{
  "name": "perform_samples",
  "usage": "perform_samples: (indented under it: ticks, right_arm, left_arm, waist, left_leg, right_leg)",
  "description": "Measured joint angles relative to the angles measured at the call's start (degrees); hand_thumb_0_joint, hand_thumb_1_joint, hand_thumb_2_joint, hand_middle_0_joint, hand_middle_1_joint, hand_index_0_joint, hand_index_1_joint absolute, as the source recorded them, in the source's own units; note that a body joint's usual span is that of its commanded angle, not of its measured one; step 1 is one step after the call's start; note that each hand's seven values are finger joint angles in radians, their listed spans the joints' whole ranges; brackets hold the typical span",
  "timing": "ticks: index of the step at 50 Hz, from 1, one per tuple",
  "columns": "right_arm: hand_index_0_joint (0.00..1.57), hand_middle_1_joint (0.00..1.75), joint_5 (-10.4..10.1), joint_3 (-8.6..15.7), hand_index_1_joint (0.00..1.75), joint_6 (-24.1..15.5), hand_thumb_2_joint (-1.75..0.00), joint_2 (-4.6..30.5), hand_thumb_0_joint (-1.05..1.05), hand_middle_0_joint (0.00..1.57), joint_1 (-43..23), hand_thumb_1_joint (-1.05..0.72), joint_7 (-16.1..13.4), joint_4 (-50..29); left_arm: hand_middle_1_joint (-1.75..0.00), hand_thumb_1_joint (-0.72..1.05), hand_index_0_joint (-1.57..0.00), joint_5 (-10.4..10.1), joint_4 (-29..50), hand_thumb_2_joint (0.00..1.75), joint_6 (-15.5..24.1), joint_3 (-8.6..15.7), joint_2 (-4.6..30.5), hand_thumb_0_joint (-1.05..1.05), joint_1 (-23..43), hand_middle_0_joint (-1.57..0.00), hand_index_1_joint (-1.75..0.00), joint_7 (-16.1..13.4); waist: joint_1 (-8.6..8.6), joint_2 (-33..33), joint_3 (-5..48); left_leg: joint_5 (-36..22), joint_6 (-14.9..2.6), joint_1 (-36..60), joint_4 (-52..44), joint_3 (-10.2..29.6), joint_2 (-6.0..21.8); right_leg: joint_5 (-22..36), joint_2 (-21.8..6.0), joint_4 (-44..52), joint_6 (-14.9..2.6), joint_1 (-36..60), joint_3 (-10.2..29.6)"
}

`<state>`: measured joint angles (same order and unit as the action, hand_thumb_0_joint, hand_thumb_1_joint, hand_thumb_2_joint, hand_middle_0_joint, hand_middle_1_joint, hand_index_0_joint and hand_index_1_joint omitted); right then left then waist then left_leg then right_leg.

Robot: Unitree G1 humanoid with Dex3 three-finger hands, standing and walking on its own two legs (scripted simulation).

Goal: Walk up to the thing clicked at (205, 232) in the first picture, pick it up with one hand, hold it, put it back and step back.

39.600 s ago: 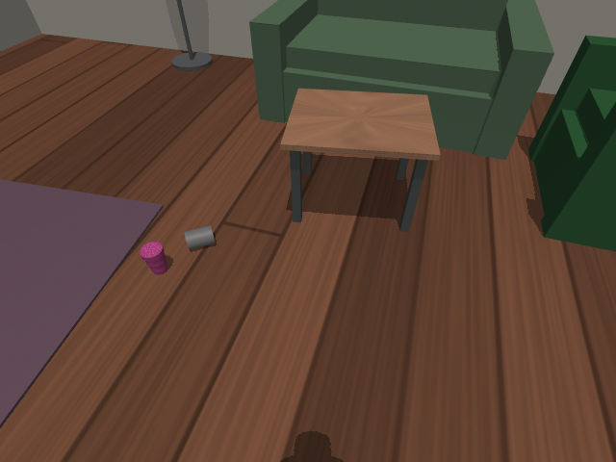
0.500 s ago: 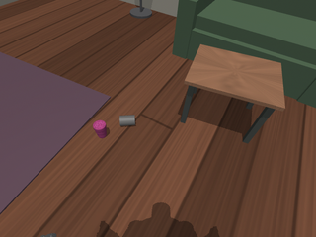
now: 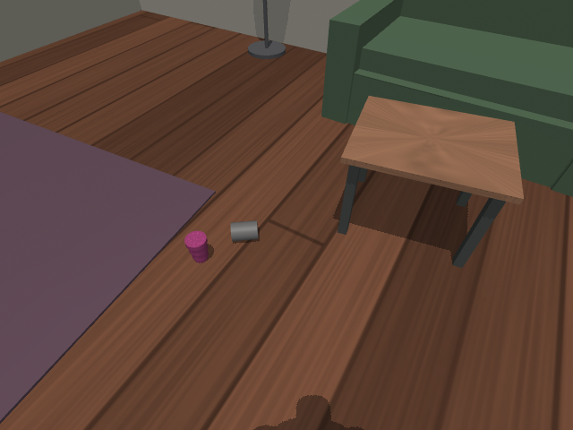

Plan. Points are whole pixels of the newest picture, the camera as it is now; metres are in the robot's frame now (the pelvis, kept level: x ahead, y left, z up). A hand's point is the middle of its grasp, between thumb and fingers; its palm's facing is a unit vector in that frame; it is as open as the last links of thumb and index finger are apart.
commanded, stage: step back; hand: left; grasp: from above
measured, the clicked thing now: (244, 230) +1.08 +0.23 -0.72
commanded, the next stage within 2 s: stand in 0.50 s
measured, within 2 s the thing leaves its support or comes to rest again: neither
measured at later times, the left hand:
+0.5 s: hand out of the picture +0.14 +0.25 -0.15, palm faces +0.06 -0.93 -0.36, open 7.4 cm
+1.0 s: hand out of the picture +0.11 +0.25 -0.14, palm faces +0.01 -0.94 -0.34, open 7.4 cm
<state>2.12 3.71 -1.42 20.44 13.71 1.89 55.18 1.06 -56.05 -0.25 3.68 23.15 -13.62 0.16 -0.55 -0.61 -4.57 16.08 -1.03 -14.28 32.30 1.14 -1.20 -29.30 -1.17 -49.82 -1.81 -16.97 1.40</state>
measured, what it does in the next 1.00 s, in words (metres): steps on the spot: right foot, then left foot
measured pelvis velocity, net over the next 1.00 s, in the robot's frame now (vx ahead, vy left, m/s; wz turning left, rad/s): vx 0.03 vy -0.01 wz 0.02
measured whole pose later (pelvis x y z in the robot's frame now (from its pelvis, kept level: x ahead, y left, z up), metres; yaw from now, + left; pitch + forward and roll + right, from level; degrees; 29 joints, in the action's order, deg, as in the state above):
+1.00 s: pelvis +0.03 -0.01 +0.02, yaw +1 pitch -3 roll +0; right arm 0.5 0.3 -0.8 19.6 3.7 0.7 64.0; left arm 0.4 -65.8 0.9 -0.2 20.3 -5.1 0.8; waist -0.9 -0.1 -3.1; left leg 10.6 1.3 -5.9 19.1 0.5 1.2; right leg -9.1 -2.1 -19.5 0.8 -7.7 -2.8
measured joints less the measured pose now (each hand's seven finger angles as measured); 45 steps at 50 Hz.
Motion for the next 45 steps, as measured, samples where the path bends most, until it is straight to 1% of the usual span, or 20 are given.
perform_samples:
  ticks: [1, 3, 6, 8, 9, 10, 11, 12, 14, 16, 18, 20, 21, 22, 23, 25, 27, 33, 38, 45]
  right_arm:
    - [0.2, 0.3, -0.02, -0.11, 0.3, -0.03, -0.89, -0.21, 0.0, 0.21, 0.2, -0.9, -0.01, -0.19]
    - [0.2, 0.3, -0.05, -0.38, 0.3, -0.09, -0.89, -0.47, 0.0, 0.21, 0.46, -0.9, -0.14, -0.46]
    - [0.2, 0.3, -0.07, -0.61, 0.3, 0.01, -0.89, -0.21, 0.0, 0.21, 0.39, -0.9, -0.3, -0.61]
    - [0.2, 0.3, -0.43, -0.81, 0.3, 0.63, -0.89, 0.34, 0.0, 0.21, 0.14, -0.9, -0.55, -0.59]
    - [0.2, 0.3, -0.79, -0.95, 0.3, 1.08, -0.89, 0.68, 0.0, 0.21, -0.13, -0.9, -0.76, -0.5]
    - [0.2, 0.3, -1.21, -0.99, 0.3, 1.59, -0.89, 1.14, 0.0, 0.21, -0.61, -0.9, -1.09, -0.21]
    - [0.2, 0.3, -1.53, -1.03, 0.3, 2.09, -0.89, 1.38, 0.0, 0.21, -0.96, -0.9, -1.5, 0.07]
    - [0.2, 0.3, -1.68, -1.07, 0.3, 2.52, -0.89, 1.39, 0.0, 0.21, -1.14, -0.9, -1.85, 0.33]
    - [0.2, 0.3, -1.67, -1.19, 0.3, 2.91, -0.9, 1.23, 0.0, 0.21, -1.55, -0.9, -2.09, 0.94]
    - [0.2, 0.3, -1.7, -1.41, 0.3, 2.71, -0.9, 1.43, 0.0, 0.21, -1.95, -0.9, -2.01, 1.37]
    - [0.2, 0.3, -1.63, -1.54, 0.3, 2.36, -0.9, 1.64, 0.0, 0.21, -2.34, -0.9, -1.97, 1.74]
    - [0.2, 0.3, -1.46, -1.65, 0.3, 2.03, -0.9, 1.74, 0.0, 0.21, -2.9, -0.9, -1.99, 2.16]
    - [0.2, 0.3, -1.34, -1.66, 0.3, 1.79, -0.9, 1.72, 0.0, 0.21, -3.21, -0.9, -2.02, 2.39]
    - [0.2, 0.3, -1.18, -1.57, 0.3, 1.5, -0.9, 1.54, 0.0, 0.21, -3.6, -0.9, -2.07, 2.71]
    - [0.2, 0.3, -1.01, -1.44, 0.3, 1.29, -0.9, 0.98, 0.0, 0.21, -4.08, -0.9, -2.13, 3.15]
    - [0.2, 0.3, -0.89, -1.54, 0.3, 1.13, -0.9, 0.09, 0.0, 0.21, -4.53, -0.9, -1.97, 3.66]
    - [0.2, 0.3, -1.07, -2.04, 0.3, 1.07, -0.89, -0.33, 0.0, 0.21, -5.19, -0.9, -1.74, 4.55]
    - [0.2, 0.3, -1.49, -3.25, 0.3, 0.21, -0.89, -1.55, 0.0, 0.21, -7.31, -0.9, -1.52, 6.01]
    - [0.2, 0.3, -1.87, -3.42, 0.3, -0.02, -0.89, -1.28, 0.0, 0.21, -9.32, -0.9, -1.72, 6.78]
    - [0.2, 0.3, -1.79, -3.38, 0.3, 0.44, -0.89, -0.99, 0.0, 0.21, -10.63, -0.9, -1.52, 7.74]
  left_arm:
    - [-0.3, 0.91, -0.2, -0.08, 0.08, 0.89, 0.07, -0.04, 0.17, 0.0, 0.31, -0.2, -0.3, 0.07]
    - [-0.3, 0.91, -0.2, -0.18, 0.63, 0.89, 0.54, 0.02, 0.59, 0.0, 0.75, -0.2, -0.3, 0.36]
    - [-0.3, 0.91, -0.2, -0.39, 1.02, 0.89, 1.18, 0.21, 0.84, 0.0, 1.75, -0.2, -0.3, 0.64]
    - [-0.3, 0.91, -0.2, -0.46, 0.96, 0.89, 1.7, 0.28, 0.62, 0.0, 2.55, -0.2, -0.3, 0.4]
    - [-0.3, 0.91, -0.2, -0.42, 0.84, 0.89, 2.09, 0.31, 0.38, 0.0, 2.97, -0.2, -0.3, 0.14]
    - [-0.3, 0.91, -0.2, -0.25, 0.54, 0.89, 2.37, 0.31, -0.31, 0.0, 3.53, -0.2, -0.3, -0.18]
    - [-0.3, 0.91, -0.2, -0.02, 0.35, 0.89, 2.51, 0.16, -1.03, 0.0, 3.89, -0.2, -0.3, -0.38]
    - [-0.3, 0.91, -0.2, 0.16, 0.21, 0.89, 2.47, -0.16, -1.59, 0.0, 4.13, -0.2, -0.3, -0.38]
    - [-0.3, 0.91, -0.2, 0.41, -0.01, 0.89, 2.12, -0.76, -2.4, 0.0, 4.61, -0.2, -0.3, -0.22]
    - [-0.3, 0.91, -0.2, 0.4, -0.1, 0.89, 2.04, -1.19, -3.27, 0.0, 5.08, -0.21, -0.3, -0.19]
    - [-0.3, 0.91, -0.2, 0.39, -0.19, 0.89, 2.32, -1.46, -3.86, 0.0, 5.77, -0.21, -0.3, -0.16]
    - [-0.3, 0.91, -0.2, 0.22, -0.21, 0.89, 2.53, -1.6, -4.05, 0.0, 6.5, -0.21, -0.3, -0.18]
    - [-0.3, 0.9, -0.2, 0.05, -0.26, 0.89, 2.46, -1.63, -4.0, 0.0, 6.88, -0.21, -0.3, -0.2]
    - [-0.3, 0.9, -0.2, -0.14, -0.39, 0.89, 2.26, -1.59, -3.82, 0.0, 7.37, -0.21, -0.3, -0.24]
    - [-0.3, 0.9, -0.2, -0.36, -0.66, 0.89, 1.94, -1.44, -3.45, 0.0, 7.9, -0.21, -0.3, -0.34]
    - [-0.3, 0.9, -0.2, -0.97, -1.1, 0.89, 1.3, -1.21, -2.86, 0.0, 8.38, -0.21, -0.3, -0.56]
    - [-0.3, 0.91, -0.2, -1.51, -2.06, 0.89, 1.01, -1.48, -2.48, 0.0, 8.71, -0.21, -0.3, -0.64]
    - [-0.3, 0.91, -0.2, -1.4, -5.66, 0.89, 0.62, -2.39, -1.97, 0.0, 8.98, -0.2, -0.3, 0.03]
    - [-0.3, 0.91, -0.2, -1.2, -7.5, 0.89, 0.77, -3.28, -2.69, 0.0, 9.13, -0.2, -0.3, 0.31]
    - [-0.3, 0.91, -0.2, -0.83, -9.02, 0.89, 0.99, -3.84, -2.98, 0.0, 9.12, -0.2, -0.3, 0.5]
  waist:
    - [0.21, 0.06, 0.01]
    - [0.42, -0.18, -0.01]
    - [1.11, -0.27, -0.34]
    - [1.3, 0.03, -0.56]
    - [1.17, 0.42, -0.73]
    - [1.26, 1.68, -1.06]
    - [1.39, 2.69, -0.95]
    - [1.23, 3.03, -0.43]
    - [0.41, 2.55, 0.42]
    - [0.27, 2.49, 0.96]
    - [0.18, 2.54, 1.11]
    - [0.09, 2.49, 0.86]
    - [0.19, 2.4, 0.63]
    - [0.32, 2.05, 0.22]
    - [0.16, 0.95, -0.37]
    - [-0.29, -0.37, -0.46]
    - [-0.45, -0.16, -0.35]
    - [-0.24, -0.82, 0.29]
    - [-0.29, -0.39, 0.42]
    - [-0.27, 0.2, 1.08]
  left_leg:
    - [-0.1, -0.13, 0.44, -0.59, 0.12, 0.38]
    - [-0.39, 0.18, 1.22, -1.72, 0.05, 0.92]
    - [0.06, 1.07, 1.69, -1.62, 0.33, 1.48]
    - [1.52, 1.87, 1.29, 0.5, 0.61, 1.9]
    - [2.76, 2.34, 0.81, 2.46, 0.75, 2.29]
    - [4.04, 2.41, 0.27, 4.7, 1.49, 3.17]
    - [5.03, 1.95, -0.46, 6.64, 3.06, 3.25]
    - [7.86, 1.61, -1.42, 8.99, 4.22, 2.55]
    - [12.47, 1.43, -2.59, 13.06, 3.73, 1.21]
    - [13.7, 1.1, -3.03, 14.18, 3.27, 0.78]
    - [12.98, 1.05, -2.88, 12.9, 2.66, 1.13]
    - [11.14, 1.02, -1.76, 8.85, 1.66, 1.86]
    - [8.5, 1.01, -0.68, 5.3, 1.08, 2.19]
    - [3.02, 1.38, 0.19, 2.51, 0.76, 2.11]
    - [1.47, 1.75, 0.84, 1.72, 0.23, 1.43]
    - [2.0, 1.86, 1.3, 1.35, -0.59, 0.92]
    - [2.64, 1.88, 1.6, 1.38, -0.5, 1.73]
    - [0.29, 1.95, 4.84, -4.0, -0.58, 2.23]
    - [-1.86, 1.89, 7.17, -7.9, -0.75, 2.15]
    - [-4.32, 2.06, 8.36, -11.54, -0.68, 2.24]
  right_leg:
    - [-0.83, 0.42, -1.49, -0.27, -1.1, -0.21]
    - [-0.43, 0.18, -1.15, -0.38, -2.71, -1.03]
    - [2.79, -0.42, 4.97, 0.19, -2.81, -2.18]
    - [8.15, -0.25, 13.14, 0.37, -0.63, -2.91]
    - [13.7, 0.12, 16.11, 0.6, 0.39, -3.18]
    - [15.29, 0.98, 16.12, 0.73, 0.82, -3.94]
    - [14.67, 1.53, 15.58, 0.71, 0.96, -4.67]
    - [13.8, 1.57, 15.06, 0.59, 0.84, -4.95]
    - [12.62, 0.82, 14.43, 0.24, 0.76, -4.46]
    - [12.35, 0.11, 14.82, 0.43, 1.08, -4.49]
    - [12.16, -0.44, 15.01, 0.79, 1.2, -4.77]
    - [11.74, -0.86, 14.59, 1.2, 1.11, -4.99]
    - [11.38, -1.08, 14.08, 1.46, 0.98, -5.14]
    - [10.91, -1.49, 13.32, 1.78, 0.86, -5.2]
    - [10.51, -2.27, 12.6, 2.13, 0.86, -4.68]
    - [10.62, -2.77, 12.52, 2.33, 0.81, -3.83]
    - [11.46, -1.89, 15.03, 2.88, 2.22, -3.93]
    - [14.81, -1.24, 21.77, 2.86, 6.02, -4.09]
    - [17.04, -1.24, 25.79, 3.02, 8.38, -4.03]
    - [19.39, -1.07, 29.32, 2.9, 9.55, -4.19]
